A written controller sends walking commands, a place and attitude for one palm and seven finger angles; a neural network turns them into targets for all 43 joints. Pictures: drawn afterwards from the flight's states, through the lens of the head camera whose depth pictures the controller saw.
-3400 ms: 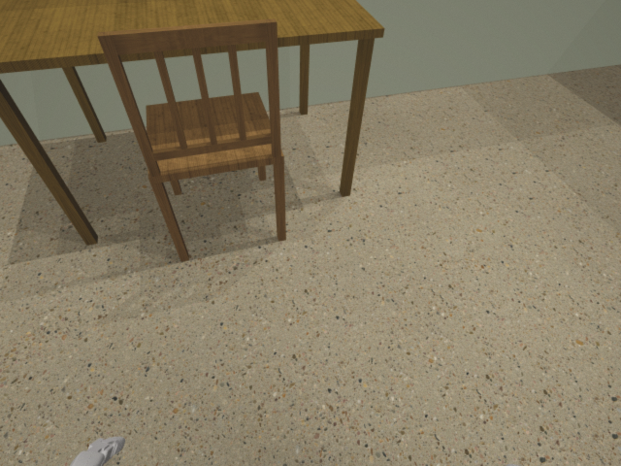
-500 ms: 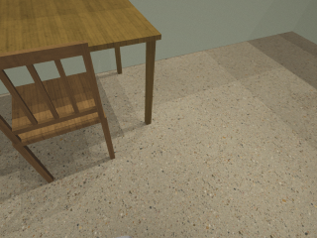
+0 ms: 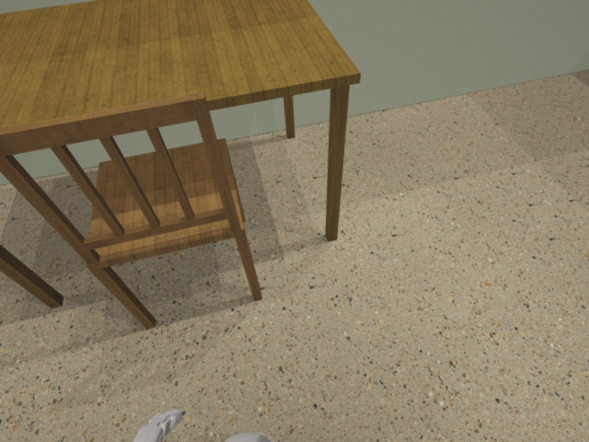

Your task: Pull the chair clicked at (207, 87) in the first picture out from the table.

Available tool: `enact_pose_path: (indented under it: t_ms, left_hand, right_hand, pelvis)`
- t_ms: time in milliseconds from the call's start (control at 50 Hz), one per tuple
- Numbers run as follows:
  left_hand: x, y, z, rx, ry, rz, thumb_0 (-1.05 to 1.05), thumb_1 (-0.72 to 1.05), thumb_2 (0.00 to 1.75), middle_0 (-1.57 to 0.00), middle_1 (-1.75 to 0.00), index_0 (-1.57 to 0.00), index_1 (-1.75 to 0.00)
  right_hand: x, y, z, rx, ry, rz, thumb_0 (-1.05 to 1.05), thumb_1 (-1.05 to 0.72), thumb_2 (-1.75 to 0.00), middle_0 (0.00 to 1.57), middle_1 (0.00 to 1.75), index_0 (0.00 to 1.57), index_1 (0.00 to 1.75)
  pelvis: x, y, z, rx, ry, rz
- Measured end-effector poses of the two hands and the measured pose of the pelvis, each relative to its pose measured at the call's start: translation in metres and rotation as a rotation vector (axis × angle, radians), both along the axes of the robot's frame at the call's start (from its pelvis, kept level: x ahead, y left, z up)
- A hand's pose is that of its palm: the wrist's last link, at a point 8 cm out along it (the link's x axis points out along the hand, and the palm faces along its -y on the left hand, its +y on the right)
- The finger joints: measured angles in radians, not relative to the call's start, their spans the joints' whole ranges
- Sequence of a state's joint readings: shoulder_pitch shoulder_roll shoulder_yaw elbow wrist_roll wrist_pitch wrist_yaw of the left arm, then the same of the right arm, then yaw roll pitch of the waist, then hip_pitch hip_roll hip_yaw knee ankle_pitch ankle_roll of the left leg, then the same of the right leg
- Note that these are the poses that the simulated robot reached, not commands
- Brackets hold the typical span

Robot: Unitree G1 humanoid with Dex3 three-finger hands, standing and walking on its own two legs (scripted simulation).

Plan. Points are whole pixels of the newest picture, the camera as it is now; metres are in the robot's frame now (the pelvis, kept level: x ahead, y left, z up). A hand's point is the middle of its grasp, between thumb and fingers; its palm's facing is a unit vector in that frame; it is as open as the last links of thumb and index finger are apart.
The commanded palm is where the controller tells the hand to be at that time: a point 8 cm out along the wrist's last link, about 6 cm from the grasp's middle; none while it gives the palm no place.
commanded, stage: turn to face it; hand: left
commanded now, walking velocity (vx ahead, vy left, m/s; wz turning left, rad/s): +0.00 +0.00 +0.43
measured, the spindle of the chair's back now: (133, 186) +0.65 +0.38 -0.10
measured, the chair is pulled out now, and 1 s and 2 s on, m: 0.00 0.00 0.00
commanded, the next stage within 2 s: take the last steps up to it in 0.28 s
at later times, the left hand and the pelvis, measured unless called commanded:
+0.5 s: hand out of the picture -0.05 +0.25 -0.18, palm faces +0.27 -0.94 -0.22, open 7.4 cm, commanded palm none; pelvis +0.00 +0.05 +0.00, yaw +11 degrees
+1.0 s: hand out of the picture +0.07 +0.19 -0.15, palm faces +0.29 -0.93 -0.22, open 7.3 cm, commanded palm none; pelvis +0.10 +0.01 +0.01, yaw +13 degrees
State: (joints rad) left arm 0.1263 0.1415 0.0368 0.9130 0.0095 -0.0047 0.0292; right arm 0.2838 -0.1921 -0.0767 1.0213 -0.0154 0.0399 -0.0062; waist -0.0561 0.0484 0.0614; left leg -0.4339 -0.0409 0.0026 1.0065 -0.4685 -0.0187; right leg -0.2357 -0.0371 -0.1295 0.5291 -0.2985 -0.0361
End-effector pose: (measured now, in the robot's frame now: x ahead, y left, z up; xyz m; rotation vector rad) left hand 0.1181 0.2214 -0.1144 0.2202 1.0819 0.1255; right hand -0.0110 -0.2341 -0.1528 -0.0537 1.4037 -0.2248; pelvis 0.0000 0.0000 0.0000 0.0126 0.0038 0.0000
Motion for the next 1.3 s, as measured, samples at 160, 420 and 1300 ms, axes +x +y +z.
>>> enact_pose_path:
  t_ms: [160, 420, 1300]
  left_hand:
    - [-0.069, 0.018, -0.002, 0.017, 0.099, 0.156, 0.0, 0.91, 0.9, -0.2, -0.3, -0.2, -0.3]
    - [-0.188, 0.073, -0.044, -0.036, 0.337, 0.364, 0.0, 0.91, 0.9, -0.2, -0.29, -0.2, -0.3]
    - [-0.07, -0.026, -0.023, -0.197, 0.453, 0.463, 0.0, 0.91, 0.9, -0.2, -0.29, -0.2, -0.3]
  right_hand:
    - [0.097, -0.022, 0.015, -0.057, -0.127, 0.184, 0.0, -0.91, -0.9, 0.19, 0.3, 0.2, 0.3]
    - [0.191, 0.055, 0.042, -0.12, -0.313, 0.445, 0.0, -0.91, -0.9, 0.19, 0.3, 0.2, 0.3]
    - [0.327, 0.085, 0.011, 0.022, -0.159, 0.422, 0.0, -0.92, -0.9, 0.19, 0.3, 0.2, 0.3]
  pelvis:
    - [0.002, -0.001, 0.005, 0.023, -0.012, 0.095]
    - [0.0, 0.039, -0.01, -0.011, -0.02, 0.186]
    - [0.189, 0.046, 0.0, -0.025, -0.006, 0.26]
